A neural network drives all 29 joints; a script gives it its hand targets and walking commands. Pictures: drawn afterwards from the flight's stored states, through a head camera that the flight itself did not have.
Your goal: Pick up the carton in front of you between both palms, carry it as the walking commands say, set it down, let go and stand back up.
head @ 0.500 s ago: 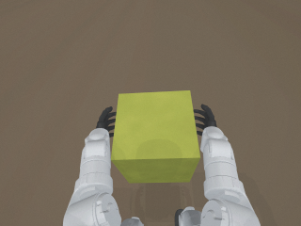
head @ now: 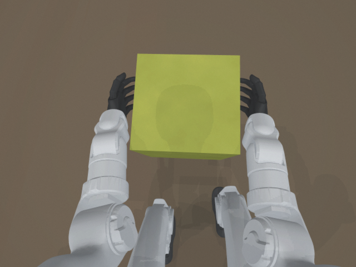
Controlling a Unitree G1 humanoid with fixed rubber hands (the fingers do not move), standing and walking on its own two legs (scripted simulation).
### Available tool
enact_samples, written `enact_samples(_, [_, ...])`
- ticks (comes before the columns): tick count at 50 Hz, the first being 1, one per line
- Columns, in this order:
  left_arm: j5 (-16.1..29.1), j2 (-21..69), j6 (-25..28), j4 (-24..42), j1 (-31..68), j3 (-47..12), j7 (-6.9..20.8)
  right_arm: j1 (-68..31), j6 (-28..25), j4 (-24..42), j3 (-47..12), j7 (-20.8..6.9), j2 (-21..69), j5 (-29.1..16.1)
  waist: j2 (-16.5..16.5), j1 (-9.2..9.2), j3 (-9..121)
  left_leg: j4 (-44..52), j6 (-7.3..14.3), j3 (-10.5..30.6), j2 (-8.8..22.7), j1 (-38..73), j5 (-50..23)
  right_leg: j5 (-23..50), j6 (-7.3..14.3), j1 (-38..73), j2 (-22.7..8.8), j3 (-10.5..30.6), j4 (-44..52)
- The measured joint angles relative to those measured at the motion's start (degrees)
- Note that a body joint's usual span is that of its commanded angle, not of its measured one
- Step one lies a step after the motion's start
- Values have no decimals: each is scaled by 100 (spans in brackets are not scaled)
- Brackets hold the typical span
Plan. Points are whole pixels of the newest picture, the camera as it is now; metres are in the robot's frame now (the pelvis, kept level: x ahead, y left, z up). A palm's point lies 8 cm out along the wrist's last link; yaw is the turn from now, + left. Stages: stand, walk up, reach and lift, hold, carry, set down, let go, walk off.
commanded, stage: set down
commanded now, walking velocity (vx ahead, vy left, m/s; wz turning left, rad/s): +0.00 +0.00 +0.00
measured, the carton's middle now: (186, 116) +0.45 -0.01 -0.14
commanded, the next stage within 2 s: none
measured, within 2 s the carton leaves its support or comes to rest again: rests again in 1.66 s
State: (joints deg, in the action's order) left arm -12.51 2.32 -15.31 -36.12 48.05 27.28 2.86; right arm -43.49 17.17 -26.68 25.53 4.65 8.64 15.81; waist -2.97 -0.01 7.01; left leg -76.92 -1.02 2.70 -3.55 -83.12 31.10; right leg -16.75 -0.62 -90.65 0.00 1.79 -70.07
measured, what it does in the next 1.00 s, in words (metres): lowers itself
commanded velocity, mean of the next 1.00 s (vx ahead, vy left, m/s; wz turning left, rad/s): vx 0.00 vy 0.00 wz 0.00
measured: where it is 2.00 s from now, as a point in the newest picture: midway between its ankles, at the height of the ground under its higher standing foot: (194, 233)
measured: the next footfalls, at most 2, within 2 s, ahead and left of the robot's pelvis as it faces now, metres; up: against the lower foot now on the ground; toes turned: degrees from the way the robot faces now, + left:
none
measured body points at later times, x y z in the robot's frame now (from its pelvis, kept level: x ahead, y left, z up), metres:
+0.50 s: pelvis -0.02 +0.01 -0.12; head +0.29 -0.01 +0.21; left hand +0.50 +0.12 -0.23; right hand +0.48 -0.18 -0.24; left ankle +0.03 +0.13 -0.59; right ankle +0.12 -0.12 -0.59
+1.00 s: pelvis -0.03 +0.00 -0.22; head +0.34 -0.02 +0.03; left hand +0.54 +0.10 -0.39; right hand +0.51 -0.21 -0.38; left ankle +0.03 +0.12 -0.59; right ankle +0.12 -0.12 -0.59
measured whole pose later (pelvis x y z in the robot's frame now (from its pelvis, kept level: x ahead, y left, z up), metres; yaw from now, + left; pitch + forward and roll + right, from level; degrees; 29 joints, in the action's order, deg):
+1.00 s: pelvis -0.03 +0.00 -0.22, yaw +3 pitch +45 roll +2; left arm -2.9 -11.4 -14.2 -52.5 82.1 14.4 -6.6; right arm -79.6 17.1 -46.6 24.5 4.8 -10.8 6.6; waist -1.9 -6.0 -11.2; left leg -120.5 -2.4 1.0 -6.8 -125.5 40.7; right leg -22.0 -1.7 -135.1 -0.1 3.5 -111.7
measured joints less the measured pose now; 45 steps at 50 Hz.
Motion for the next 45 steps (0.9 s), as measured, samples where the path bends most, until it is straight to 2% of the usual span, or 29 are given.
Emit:
enact_samples(7, [-130,142,-65,-62,206,8,-255,-349,31,-327,236,-263,-251,132,4,-130,358,-586,93,-127,-100,-965,179,-152,-116,-984,-53,131,-576])
enact_samples(17, [308,-75,-1,-85,701,-463,-647,-917,-75,-499,184,-306,-684,-230,61,-265,258,-1566,92,-220,-194,-2238,408,-324,-192,-2300,-67,241,-1550])
enact_samples(23, [473,-297,-26,-287,1169,-607,-749,-1348,-35,-635,190,-245,-865,-346,61,-308,4,-2126,33,-215,-231,-2763,515,-393,-166,-2856,-65,239,-2107])
enact_samples(34, [509,-736,-35,-930,2247,-614,-755,-2271,42,-1026,237,-101,-1155,-365,7,-344,-672,-3062,-102,-175,-260,-3496,644,-407,-82,-3649,-35,191,-2995])
enact_samples(42, [725,-1111,12,-1294,2968,-861,-804,-2888,34,-1246,101,43,-1432,-570,-29,-396,-1386,-3758,-166,-149,-298,-3915,763,-428,-55,-4099,-30,157,-3627])
enact_samples(45, [864,-1274,2,-1427,3150,-1032,-863,-3242,55,-1639,-68,86,-1656,-715,12,-486,-1592,-4004,-169,-155,-303,-4045,830,-455,-65,-4244,-18,159,-3847])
